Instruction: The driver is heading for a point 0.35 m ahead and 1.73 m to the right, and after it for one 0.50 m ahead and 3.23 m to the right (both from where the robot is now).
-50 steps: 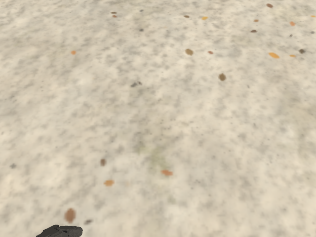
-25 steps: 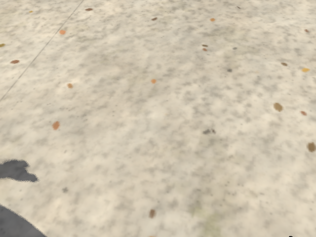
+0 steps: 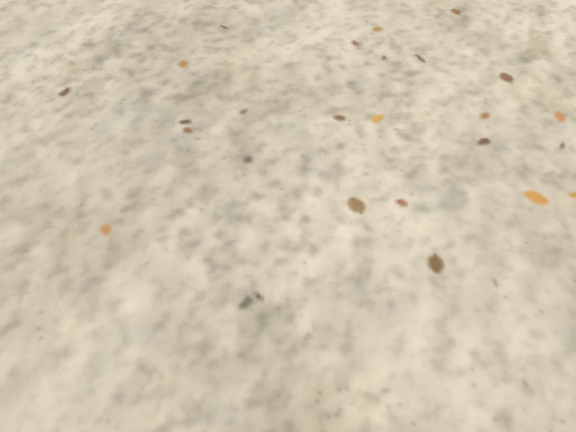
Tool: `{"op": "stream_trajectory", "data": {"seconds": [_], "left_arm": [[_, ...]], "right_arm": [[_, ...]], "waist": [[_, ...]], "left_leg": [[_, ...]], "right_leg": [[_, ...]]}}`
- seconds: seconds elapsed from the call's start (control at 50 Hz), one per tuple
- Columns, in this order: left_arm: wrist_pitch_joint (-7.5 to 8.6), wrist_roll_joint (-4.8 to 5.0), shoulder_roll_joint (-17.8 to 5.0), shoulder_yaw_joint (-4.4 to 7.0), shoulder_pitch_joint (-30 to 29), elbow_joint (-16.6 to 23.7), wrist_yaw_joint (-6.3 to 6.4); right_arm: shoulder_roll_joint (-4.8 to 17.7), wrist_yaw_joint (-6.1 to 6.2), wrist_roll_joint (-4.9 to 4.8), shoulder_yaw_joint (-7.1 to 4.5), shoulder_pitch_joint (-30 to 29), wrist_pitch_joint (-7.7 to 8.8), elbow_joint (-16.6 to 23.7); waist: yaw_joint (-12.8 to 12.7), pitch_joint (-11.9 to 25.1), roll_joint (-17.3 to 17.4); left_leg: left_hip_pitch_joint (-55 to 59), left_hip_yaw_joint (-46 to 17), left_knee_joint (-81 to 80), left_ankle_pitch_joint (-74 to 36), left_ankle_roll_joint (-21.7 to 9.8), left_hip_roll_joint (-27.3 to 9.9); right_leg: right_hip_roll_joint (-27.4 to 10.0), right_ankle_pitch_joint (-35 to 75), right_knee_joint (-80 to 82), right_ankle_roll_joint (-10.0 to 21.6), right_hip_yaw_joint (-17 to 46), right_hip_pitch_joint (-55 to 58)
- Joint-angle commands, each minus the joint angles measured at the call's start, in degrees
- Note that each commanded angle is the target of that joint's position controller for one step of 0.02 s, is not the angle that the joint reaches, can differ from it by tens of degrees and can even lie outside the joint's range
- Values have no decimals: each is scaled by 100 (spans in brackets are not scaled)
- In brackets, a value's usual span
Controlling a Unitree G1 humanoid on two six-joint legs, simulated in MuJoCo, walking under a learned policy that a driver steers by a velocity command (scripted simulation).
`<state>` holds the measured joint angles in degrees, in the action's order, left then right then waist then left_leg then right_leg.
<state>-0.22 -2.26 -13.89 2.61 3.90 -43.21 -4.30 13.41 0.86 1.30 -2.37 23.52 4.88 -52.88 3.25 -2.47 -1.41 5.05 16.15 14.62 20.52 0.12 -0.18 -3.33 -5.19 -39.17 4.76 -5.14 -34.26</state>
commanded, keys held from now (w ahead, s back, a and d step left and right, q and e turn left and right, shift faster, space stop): w+e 0.18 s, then e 0.82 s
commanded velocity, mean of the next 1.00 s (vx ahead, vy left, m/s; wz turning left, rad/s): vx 0.21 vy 0.00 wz -0.58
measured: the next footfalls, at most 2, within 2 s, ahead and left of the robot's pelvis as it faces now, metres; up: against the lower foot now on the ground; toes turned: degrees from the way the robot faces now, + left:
right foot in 0.08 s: +0.20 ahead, -0.09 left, +0.00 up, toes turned -8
left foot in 0.60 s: +0.44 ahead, +0.01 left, +0.00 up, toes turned -26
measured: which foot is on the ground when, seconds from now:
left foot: down 0.00-0.06, up 0.08-0.58, down 0.60-1.00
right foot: up 0.00-0.06, down 0.08-0.60, up 0.62-1.00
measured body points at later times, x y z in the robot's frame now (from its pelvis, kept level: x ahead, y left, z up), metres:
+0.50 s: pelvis +0.23 -0.04 +0.01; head +0.27 -0.06 +0.45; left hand +0.34 +0.23 -0.12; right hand +0.33 -0.32 -0.11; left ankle +0.39 +0.06 -0.69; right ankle +0.16 -0.08 -0.73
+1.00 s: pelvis +0.29 -0.04 +0.00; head +0.30 -0.06 +0.45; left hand +0.56 +0.10 -0.10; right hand +0.22 -0.33 -0.12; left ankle +0.40 +0.03 -0.73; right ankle +0.22 -0.11 -0.72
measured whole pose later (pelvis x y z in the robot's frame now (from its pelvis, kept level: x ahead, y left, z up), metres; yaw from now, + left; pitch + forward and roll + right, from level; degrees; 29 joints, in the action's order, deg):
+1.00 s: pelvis +0.29 -0.04 +0.00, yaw -37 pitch -1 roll +1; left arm -4.7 -0.6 -16.5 2.8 10.1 -40.2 -2.7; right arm 16.5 0.9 1.7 -2.2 11.9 -1.5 -41.8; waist 0.9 -3.8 0.5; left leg -17.2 10.5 28.9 10.4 -1.1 -4.3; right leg 0.1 -23.2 -41.0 0.5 -1.2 -17.8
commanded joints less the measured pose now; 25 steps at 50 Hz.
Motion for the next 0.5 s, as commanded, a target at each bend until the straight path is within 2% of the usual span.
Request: {"op": "stream_trajectory", "data": {"seconds": [0.02,0.04,0.06,0.08,0.1,0.12,0.14,0.16,0.18,0.2,0.22,0.24,0.28,0.36,0.44,0.5], "left_arm": [[61,-28,-371,90,-87,402,38],[85,-26,-462,146,365,290,75],[143,-52,-584,234,1163,49,137],[171,-113,-1044,408,2079,-215,240],[150,-37,-1797,571,1861,-109,311],[73,131,-1706,566,2122,-34,344],[55,144,-1525,514,1788,-127,399],[79,177,-1187,428,1512,-133,413],[123,193,-1007,373,1253,-107,423],[165,224,-859,318,1047,-60,431],[226,232,-819,289,1011,-39,412],[288,242,-866,294,1067,-61,392],[322,217,-1031,336,1204,-98,377],[214,227,-1024,329,1528,-133,429],[91,200,-1076,353,1850,-148,502],[8,138,-1120,375,1857,-97,543]], "right_arm": [[1051,61,10,-231,-3,-30,203],[1148,67,15,-257,-9,-95,190],[1200,63,-9,-265,-56,-152,218],[1063,48,15,-220,-39,-159,362],[320,-88,-17,-67,206,-119,800],[846,-105,24,-159,-633,-48,965],[796,-127,-60,-137,-986,22,1095],[752,-109,-65,-107,-886,79,1025],[739,-94,2,-115,-810,39,959],[727,-84,86,-110,-635,-70,922],[693,-82,122,-113,-530,-182,894],[626,-82,129,-106,-483,-269,905],[528,-76,99,-85,-592,-359,972],[533,-62,69,-53,-1290,-409,1232],[623,-43,4,-16,-1878,-397,1434],[731,-5,-33,-8,-1976,-341,1492]], "waist": [[-278,-56,676],[-483,234,688],[-849,703,536],[-1206,1298,11],[-712,1731,-1406],[-1136,1877,-426],[-948,1005,-210],[-672,534,114],[-431,301,220],[-229,241,166],[-135,297,171],[-73,339,194],[-65,394,134],[-325,436,-182],[-619,449,-277],[-668,389,-329]], "left_leg": [[-5,-227,634,-5493,-616,-1592],[37,-164,1444,-6083,-602,-1578],[-321,-66,2648,-5754,-507,-1493],[-1482,-49,4341,-4061,-315,-1321],[-4135,-399,6414,1125,64,-157],[-4806,-1651,6828,958,55,4],[-5099,-1771,6613,277,-21,-347],[-4747,-1749,6009,-154,-44,-557],[-4346,-1777,5624,-230,-13,-670],[-3929,-1779,5430,-227,73,-691],[-3675,-1759,5297,-148,149,-657],[-3581,-1700,5159,-122,220,-596],[-3586,-1611,4781,-390,302,-489],[-3815,-1586,3936,-1047,335,-327],[-3959,-1701,3212,-1301,261,-144],[-3765,-1822,2655,-994,141,41]], "right_leg": [[447,-698,266,344,-401,565],[684,-973,376,490,-452,1080],[890,-840,787,657,-393,2127],[250,-1349,1085,926,664,3596],[-1507,-1332,1541,1828,3824,5319],[-1616,-1290,2275,1886,4780,5300],[-1511,-769,2324,1714,3781,4669],[-1260,3,2370,1479,3187,3830],[-943,612,2419,1285,2704,3236],[-750,1514,2447,1213,2329,2795],[-662,2425,2381,1199,2092,2593],[-575,3228,2294,1202,1897,2484],[-395,3942,2179,1114,1634,2369],[-162,4027,1936,792,1633,2559],[-243,3902,1635,649,2030,3092],[-293,3969,1234,615,2385,3333]]}}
